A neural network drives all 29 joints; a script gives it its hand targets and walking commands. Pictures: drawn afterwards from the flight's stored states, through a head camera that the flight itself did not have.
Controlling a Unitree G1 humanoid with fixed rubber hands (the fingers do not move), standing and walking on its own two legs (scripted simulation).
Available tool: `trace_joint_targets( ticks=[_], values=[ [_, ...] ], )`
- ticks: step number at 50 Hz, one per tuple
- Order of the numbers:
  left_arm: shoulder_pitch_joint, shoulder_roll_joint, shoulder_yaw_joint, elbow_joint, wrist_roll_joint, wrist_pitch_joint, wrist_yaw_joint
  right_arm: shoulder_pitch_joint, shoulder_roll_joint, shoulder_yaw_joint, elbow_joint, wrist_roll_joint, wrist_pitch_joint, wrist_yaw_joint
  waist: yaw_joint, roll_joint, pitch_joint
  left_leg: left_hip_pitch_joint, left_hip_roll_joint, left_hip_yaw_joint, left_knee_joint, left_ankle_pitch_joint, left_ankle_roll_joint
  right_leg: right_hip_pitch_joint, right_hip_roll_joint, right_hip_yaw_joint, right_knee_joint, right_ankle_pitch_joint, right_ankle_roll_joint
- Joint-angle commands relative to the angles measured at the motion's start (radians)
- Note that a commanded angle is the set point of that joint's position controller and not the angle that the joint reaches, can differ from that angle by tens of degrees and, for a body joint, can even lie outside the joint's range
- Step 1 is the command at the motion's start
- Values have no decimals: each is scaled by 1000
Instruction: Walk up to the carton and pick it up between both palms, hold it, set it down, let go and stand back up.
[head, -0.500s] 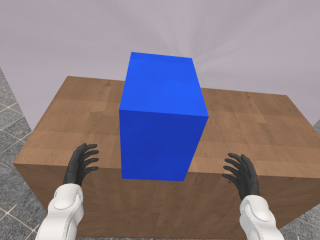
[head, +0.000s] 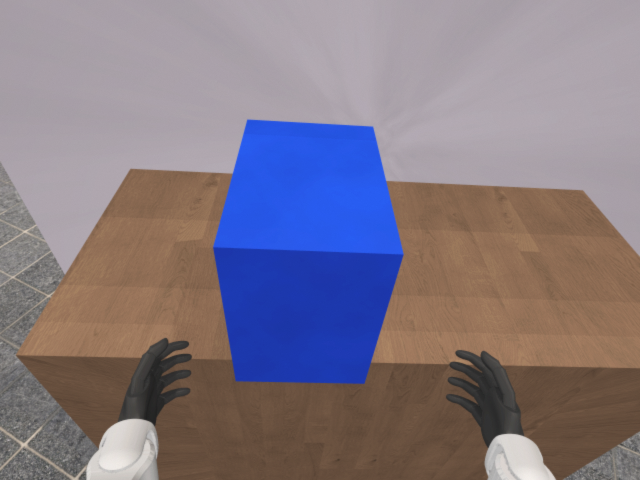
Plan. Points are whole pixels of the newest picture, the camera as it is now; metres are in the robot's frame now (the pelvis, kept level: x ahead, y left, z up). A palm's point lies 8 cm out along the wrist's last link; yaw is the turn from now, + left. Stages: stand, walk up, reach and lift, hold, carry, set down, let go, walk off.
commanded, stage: set down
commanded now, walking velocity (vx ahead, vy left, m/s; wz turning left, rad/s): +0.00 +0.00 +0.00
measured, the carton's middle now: (305, 251) +0.44 +0.02 +0.06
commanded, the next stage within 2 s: let go in 1.12 s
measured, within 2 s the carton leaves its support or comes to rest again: neither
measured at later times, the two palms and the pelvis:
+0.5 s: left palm (149, 436) +0.21 +0.20 -0.03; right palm (477, 445) +0.20 -0.19 -0.03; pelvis +0.03 -0.01 +0.00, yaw +0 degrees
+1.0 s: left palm (141, 463) +0.19 +0.21 -0.06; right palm out of the picture +0.17 -0.20 -0.06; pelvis +0.03 +0.00 +0.00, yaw +0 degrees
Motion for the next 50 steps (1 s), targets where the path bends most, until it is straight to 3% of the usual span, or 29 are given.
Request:
trace_joint_targets(
  ticks=[1, 8, 13, 17, 25, 37, 50],
  values=[
    [-92, 150, -21, -124, -17, -86, -48, 44, -56, 27, -230, -74, -72, -2, 59, 40, 23, 216, -36, 171, -131, -34, 19, 36, 11, 99, -156, -74, -9],
    [10, 194, 40, -61, -14, -177, -100, 107, -50, 116, -237, -90, -152, -24, 88, -16, -19, 227, -58, 178, -104, 121, 27, 91, 5, 97, -147, 176, 33],
    [51, 212, 68, -2, 15, -218, -128, 139, -59, 147, -131, -102, -197, -38, 84, -9, -11, 233, -67, 175, -95, 177, 16, 131, 6, 92, -140, 306, 47],
    [60, 217, 75, 12, 39, -232, -135, 146, -71, 152, -32, -102, -217, -44, 79, 15, -2, 258, -65, 172, -89, 227, 2, 138, 15, 84, -139, 340, 45],
    [40, 215, 58, 58, 52, -234, -121, 73, -99, 113, 38, -109, -256, -26, 80, 43, 3, 268, -54, 176, -86, 223, -6, 111, 33, 63, -148, 254, 23],
    [-32, 204, 6, 142, 64, -205, -84, -22, -116, 7, 166, -147, -245, 19, 63, 97, 46, 198, -23, 183, -125, 80, -13, 79, 59, 35, -161, 20, -19],
    [-77, 205, 8, 232, 83, -210, -70, -66, -103, -21, 273, -193, -279, 42, 41, 108, 45, 173, -23, 188, -125, 47, -12, 67, 65, 27, -147, 20, -12]
  ],
)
